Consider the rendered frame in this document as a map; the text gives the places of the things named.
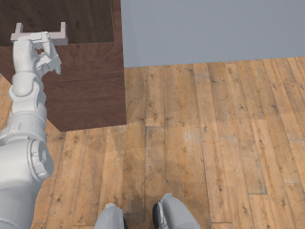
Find robot left shin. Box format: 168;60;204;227
105;203;116;209

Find drawer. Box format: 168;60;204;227
0;0;114;47

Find cabinet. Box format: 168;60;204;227
0;0;127;133

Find handle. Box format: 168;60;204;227
10;22;69;46

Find robot left forearm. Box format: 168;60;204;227
0;72;48;147

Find robot left upper arm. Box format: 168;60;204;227
0;138;54;229

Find robot left hand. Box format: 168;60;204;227
12;31;62;80

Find robot right thigh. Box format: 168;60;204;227
157;197;201;229

